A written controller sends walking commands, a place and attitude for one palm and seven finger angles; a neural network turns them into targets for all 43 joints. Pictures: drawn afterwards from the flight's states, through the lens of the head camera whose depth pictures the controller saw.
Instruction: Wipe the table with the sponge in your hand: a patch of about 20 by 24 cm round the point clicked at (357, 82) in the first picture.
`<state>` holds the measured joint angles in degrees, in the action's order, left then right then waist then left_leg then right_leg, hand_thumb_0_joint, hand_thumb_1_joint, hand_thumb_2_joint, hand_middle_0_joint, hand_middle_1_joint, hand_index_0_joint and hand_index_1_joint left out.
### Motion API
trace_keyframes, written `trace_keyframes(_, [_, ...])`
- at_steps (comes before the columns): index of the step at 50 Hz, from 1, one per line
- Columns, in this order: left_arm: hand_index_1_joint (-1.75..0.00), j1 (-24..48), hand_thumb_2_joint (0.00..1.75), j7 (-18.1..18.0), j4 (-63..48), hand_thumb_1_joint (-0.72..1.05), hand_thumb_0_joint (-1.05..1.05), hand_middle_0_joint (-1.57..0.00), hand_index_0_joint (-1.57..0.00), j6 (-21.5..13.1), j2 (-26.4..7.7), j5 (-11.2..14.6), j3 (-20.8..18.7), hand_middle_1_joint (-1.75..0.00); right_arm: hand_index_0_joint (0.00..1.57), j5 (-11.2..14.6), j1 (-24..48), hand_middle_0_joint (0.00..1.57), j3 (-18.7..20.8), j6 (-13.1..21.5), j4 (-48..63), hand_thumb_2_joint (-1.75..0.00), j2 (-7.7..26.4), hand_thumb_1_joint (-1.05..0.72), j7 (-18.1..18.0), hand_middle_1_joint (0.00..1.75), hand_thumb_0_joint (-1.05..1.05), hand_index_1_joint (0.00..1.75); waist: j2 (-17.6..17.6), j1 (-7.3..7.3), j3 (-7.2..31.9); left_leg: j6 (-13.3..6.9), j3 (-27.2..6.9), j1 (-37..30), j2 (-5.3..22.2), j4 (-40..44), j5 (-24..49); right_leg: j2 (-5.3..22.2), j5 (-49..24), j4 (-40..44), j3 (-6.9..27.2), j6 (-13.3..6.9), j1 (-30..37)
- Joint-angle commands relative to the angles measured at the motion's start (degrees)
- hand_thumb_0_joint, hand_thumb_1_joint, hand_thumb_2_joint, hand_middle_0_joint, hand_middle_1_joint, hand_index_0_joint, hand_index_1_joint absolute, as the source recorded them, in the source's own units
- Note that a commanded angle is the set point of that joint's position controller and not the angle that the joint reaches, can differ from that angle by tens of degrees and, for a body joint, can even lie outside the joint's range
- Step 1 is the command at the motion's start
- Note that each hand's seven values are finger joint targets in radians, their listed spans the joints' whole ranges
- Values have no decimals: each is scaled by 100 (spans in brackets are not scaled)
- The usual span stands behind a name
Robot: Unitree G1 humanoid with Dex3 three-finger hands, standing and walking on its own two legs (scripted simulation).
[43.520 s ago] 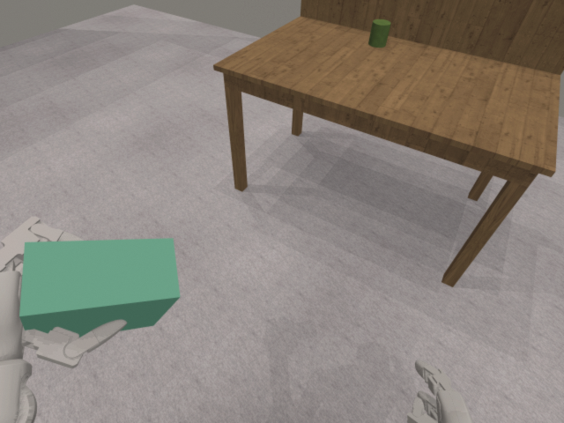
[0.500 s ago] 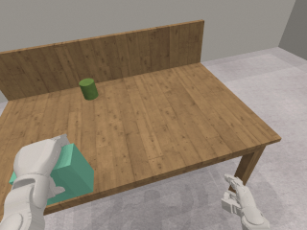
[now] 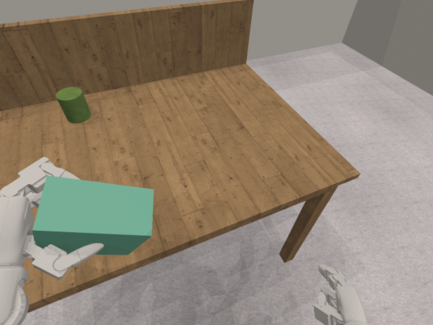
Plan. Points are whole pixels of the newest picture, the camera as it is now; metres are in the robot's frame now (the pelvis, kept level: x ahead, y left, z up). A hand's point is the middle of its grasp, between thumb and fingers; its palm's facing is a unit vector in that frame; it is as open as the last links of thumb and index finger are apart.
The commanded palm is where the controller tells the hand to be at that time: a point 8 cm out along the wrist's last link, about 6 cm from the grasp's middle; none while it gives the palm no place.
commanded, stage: step back with the hand held close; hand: left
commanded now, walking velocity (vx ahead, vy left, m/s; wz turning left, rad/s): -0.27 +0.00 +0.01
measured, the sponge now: (110, 223) +0.23 +0.18 +0.13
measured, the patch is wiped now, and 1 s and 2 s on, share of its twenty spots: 1.00 1.00 1.00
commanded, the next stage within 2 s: stop stepping back and stand still in 1.12 s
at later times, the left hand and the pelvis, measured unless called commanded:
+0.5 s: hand (12, 258) +0.16 +0.27 +0.16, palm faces +0.39 -0.84 -0.38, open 10.5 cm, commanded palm +0.11 +0.31 +0.18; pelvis -0.05 +0.02 -0.01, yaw +1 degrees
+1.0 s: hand out of the picture +0.07 +0.26 +0.17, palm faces +0.29 -0.90 -0.32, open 10.5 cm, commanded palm +0.02 +0.32 +0.18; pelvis -0.15 +0.04 -0.01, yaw -2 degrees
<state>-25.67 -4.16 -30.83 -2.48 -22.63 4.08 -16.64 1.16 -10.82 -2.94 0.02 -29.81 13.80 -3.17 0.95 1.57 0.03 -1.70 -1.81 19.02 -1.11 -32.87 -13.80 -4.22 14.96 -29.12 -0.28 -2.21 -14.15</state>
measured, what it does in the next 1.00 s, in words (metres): walks backwards: right foot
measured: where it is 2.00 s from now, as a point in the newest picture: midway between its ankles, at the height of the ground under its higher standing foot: outside the picture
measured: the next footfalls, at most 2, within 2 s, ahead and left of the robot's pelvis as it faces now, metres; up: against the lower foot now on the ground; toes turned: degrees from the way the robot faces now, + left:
right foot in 0.92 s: -0.13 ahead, -0.13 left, +0.00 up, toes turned -1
left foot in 1.08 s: -0.06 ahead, +0.11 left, +0.00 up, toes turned -4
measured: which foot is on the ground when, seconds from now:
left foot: down 0.00-0.94, up 0.96-1.00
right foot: down 0.00-0.62, up 0.64-0.90, down 0.92-1.00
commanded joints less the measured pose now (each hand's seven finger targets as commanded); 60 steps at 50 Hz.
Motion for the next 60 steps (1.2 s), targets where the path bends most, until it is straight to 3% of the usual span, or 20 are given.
trace_keyframes(1, [-160, -223, 130, -248, -972, 10, 0, -120, -120, -572, -1034, 134, -1083, -160, 20, 23, 476, 20, 443, 251, 786, -90, 670, -90, -98, 30, 0, 30, 268, -39, 1216, -154, -858, -514, 792, 249, 1721, 811, -1465, 54, 413, 34, -112])
trace_keyframes(16, [-160, -58, 130, -394, -1192, 10, 0, -120, -120, -825, -977, -114, -1097, -160, 20, -63, 394, 20, 533, 587, 612, -90, 817, -90, -157, 30, 0, 30, 541, -109, 842, -359, -1334, 1037, 921, 1086, -1246, 497, -476, -347, 415, 111, 248])
trace_keyframes(22, [-160, 284, 130, -411, -981, 10, 0, -120, -120, -828, -841, -49, -819, -160, 20, -34, 342, 20, 534, 542, 541, -90, 712, -90, -133, 30, 0, 30, -346, -259, 583, -44, -751, 325, 428, -356, -1350, 1318, 10, 652, 1153, -328, -1225])
trace_keyframes(25, [-160, 382, 130, -448, -1162, 10, 0, -120, -120, -846, -869, -34, -783, -160, 20, -19, 338, 20, 520, 510, 528, -90, 625, -90, -123, 30, 0, 30, -354, -337, 742, 45, -551, -83, 346, -973, -912, 1672, -588, 634, 1266, -476, -1522])
trace_keyframes(28, [-160, 384, 130, -471, -1351, 10, 0, -120, -120, -865, -1040, -41, -976, -160, 20, -4, 443, 20, 528, 481, 707, -90, 708, -90, -121, 30, 0, 30, -108, -291, 511, -62, -856, 271, 534, -337, -1415, 1314, 67, 273, 905, -272, -1633])
trace_keyframes(31, [-160, 394, 130, -479, -1651, 10, 0, -120, -120, -925, -1028, -232, -1188, -160, 20, -116, 542, 20, 570, 601, 783, -90, 833, -90, -102, 30, 0, 30, 1754, -195, 736, -573, -2436, 1395, 1647, 2121, -3054, 49, 813, -2242, 167, 275, -483])
trace_keyframes(33, [-160, 738, 130, -474, -1628, 10, 0, -120, -120, -920, -1152, -296, -1343, -160, 20, -166, 408, 20, 657, 696, 623, -90, 725, -90, -20, 30, 0, 30, 1110, -168, 775, -741, -2430, 1513, 1955, 2286, -2778, 16, 1032, -3678, 441, 331, -461])
trace_keyframes(35, [-160, 686, 130, -460, -1543, 10, 0, -120, -120, -852, -860, -218, -1080, -160, 20, -116, 311, 20, 633, 780, 507, -90, 616, -90, 26, 30, 0, 30, 586, -148, 857, -645, -1984, 322, 1765, 1906, -1827, 176, 1255, -3286, 384, 320, -1299])
trace_keyframes(39, [-160, 594, 130, -471, -1392, 10, 0, -120, -120, -790, -657, -183, -752, -160, 20, -108, 427, 20, 506, 871, 346, -90, 601, -90, 52, 30, 0, 30, 1231, -126, 878, -335, -1548, -141, 1516, 2021, -1593, 157, 1253, -1833, 203, 249, -894])
trace_keyframes(44, [-160, 360, 130, -389, -1282, 10, 0, -120, -120, -982, -915, -140, -924, -160, 20, -148, 304, 20, 525, 771, 198, -90, 543, -90, 47, 30, 0, 30, 961, -142, 1382, 224, -918, -457, 1115, 1113, -853, 371, 213, 702, 152, -42, -6])
trace_keyframes(45, [-160, 377, 130, -358, -1338, 10, 0, -120, -120, -1076, -784, -96, -796, -160, 20, -105, 313, 20, 485, 731, 202, -90, 441, -90, 30, 30, 0, 30, 508, -175, 1340, 284, -625, -549, 826, 280, -748, 732, -204, 1197, 305, -198, -185])
trace_keyframes(46, [-160, 509, 130, -374, -1477, 10, 0, -120, -120, -1209, -991, -65, -906, -160, 20, -73, 386, 20, 466, 738, 189, -90, 392, -90, -5, 30, 0, 30, -329, -213, 1160, 365, -253, -746, 453, -1206, -713, 1535, -899, 1566, 887, -533, -857])
trace_keyframes(48, [-160, 605, 130, -330, -1510, 10, 0, -120, -120, -1155, -1049, -38, -905, -160, 20, 53, 523, 20, 614, 766, 356, -90, 496, -90, -76, 30, 0, 30, -1798, -257, 672, 468, -108, -277, -43, -3466, -1091, 2209, -2040, 1211, 782, -933, -1681])
trace_keyframes(50, [-160, 533, 130, -273, -1486, 10, 0, -120, -120, -1046, -1054, 57, -1052, -160, 20, 51, 622, 20, 399, 657, 512, -90, 239, -90, -55, 30, 0, 30, -1070, -361, 246, 321, -493, 561, 261, -2783, -1484, 2201, -3271, 455, 528, -775, -1201])
trace_keyframes(52, [-160, 400, 130, -255, -1242, 10, 0, -120, -120, -1049, -1098, 45, -1134, -160, 20, 50, 544, 20, 352, 542, 486, -90, 393, -90, -87, 30, 0, 30, 29, -440, 237, 243, -215, 265, 224, -314, -170, 1628, -3019, -679, 180, -180, -999])
trace_keyframes(53, [-160, 320, 130, -288, -1363, 10, 0, -120, -120, -1110, -1131, 61, -1252, -160, 20, 32, 614, 20, 462, 578, 601, -90, 634, -90, -98, 30, 0, 30, 1165, -291, 404, -83, -1162, -57, 898, 698, 1266, 869, -1363, -1620, 0, 112, -1327])
trace_keyframes(54, [-160, 283, 130, -325, -1429, 10, 0, -120, -120, -1115, -1264, 38, -1368, -160, 20, -11, 504, 20, 591, 652, 581, -90, 736, -90, -66, 30, 0, 30, 2152, -204, 608, -380, -2327, -452, 1830, 1359, 2519, 269, 1521, -2693, 102, 235, -1800])
trace_keyframes(55, [-160, 499, 130, -300, -1466, 10, 0, -120, -120, -1215, -1023, 64, -1181, -160, 20, 15, 246, 20, 620, 781, 351, -90, 658, -90, 52, 30, 0, 30, 1319, -226, 1011, -462, -2105, -646, 1861, 1347, 2191, 63, 1887, -3341, 629, 161, -1786])
trace_keyframes(56, [-160, 520, 130, -288, -1784, 10, 0, -120, -120, -1212, -1220, 72, -1295, -160, 20, -55, 170, 20, 681, 926, 371, -90, 657, -90, 84, 30, 0, 30, 1098, -204, 1502, -208, -2394, -943, 1832, 1403, 1553, 72, 1948, -3792, 642, 236, -1940])
trace_keyframes(60, [-160, 105, 130, -438, -2163, 10, 0, -120, -120, -1046, -900, -4, -1052, -160, 20, 6, 233, 20, 638, 1111, 292, -90, 581, -90, 192, 30, 0, 30, 926, -229, 1257, -202, -1925, -256, 1569, 1772, -736, 252, 1020, -3737, 534, 301, -1689])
